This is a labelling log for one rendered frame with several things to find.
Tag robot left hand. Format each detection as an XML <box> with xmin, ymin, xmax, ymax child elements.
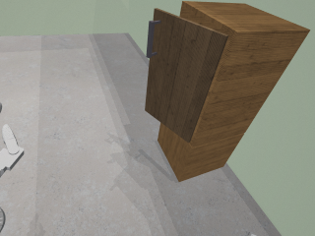
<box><xmin>0</xmin><ymin>102</ymin><xmax>25</xmax><ymax>178</ymax></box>

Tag cupboard door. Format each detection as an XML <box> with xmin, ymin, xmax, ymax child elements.
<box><xmin>145</xmin><ymin>8</ymin><xmax>229</xmax><ymax>144</ymax></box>

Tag handle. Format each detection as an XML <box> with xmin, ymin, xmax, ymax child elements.
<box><xmin>146</xmin><ymin>20</ymin><xmax>161</xmax><ymax>58</ymax></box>

